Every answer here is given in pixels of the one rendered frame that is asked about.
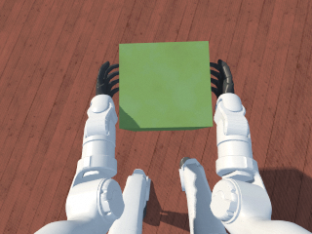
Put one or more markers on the robot right upper arm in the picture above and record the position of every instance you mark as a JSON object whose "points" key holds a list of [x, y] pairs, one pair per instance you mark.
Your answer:
{"points": [[245, 208]]}

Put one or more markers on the robot right thigh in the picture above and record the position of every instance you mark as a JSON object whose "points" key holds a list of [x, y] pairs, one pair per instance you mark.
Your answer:
{"points": [[199, 197]]}

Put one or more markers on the robot thigh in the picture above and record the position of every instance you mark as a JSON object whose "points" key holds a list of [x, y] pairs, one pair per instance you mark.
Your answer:
{"points": [[199, 197], [135, 194]]}

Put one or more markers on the robot right forearm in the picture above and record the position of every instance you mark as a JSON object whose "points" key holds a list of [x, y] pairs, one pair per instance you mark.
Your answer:
{"points": [[233, 141]]}

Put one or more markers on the robot left upper arm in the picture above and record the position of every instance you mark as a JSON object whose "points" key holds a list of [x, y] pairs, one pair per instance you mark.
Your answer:
{"points": [[91, 208]]}

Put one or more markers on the carton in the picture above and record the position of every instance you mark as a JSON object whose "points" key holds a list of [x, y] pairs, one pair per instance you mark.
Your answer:
{"points": [[165, 86]]}

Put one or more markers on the right robot hand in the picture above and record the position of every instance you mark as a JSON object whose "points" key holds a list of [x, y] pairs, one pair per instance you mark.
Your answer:
{"points": [[224, 84]]}

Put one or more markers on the left robot hand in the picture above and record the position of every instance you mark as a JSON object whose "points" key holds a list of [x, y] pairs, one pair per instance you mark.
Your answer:
{"points": [[104, 85]]}

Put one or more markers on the robot left thigh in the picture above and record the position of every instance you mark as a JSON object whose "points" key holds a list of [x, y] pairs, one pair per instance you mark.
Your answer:
{"points": [[135, 194]]}

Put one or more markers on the robot left forearm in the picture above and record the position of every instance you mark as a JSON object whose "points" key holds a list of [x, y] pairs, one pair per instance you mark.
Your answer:
{"points": [[99, 142]]}

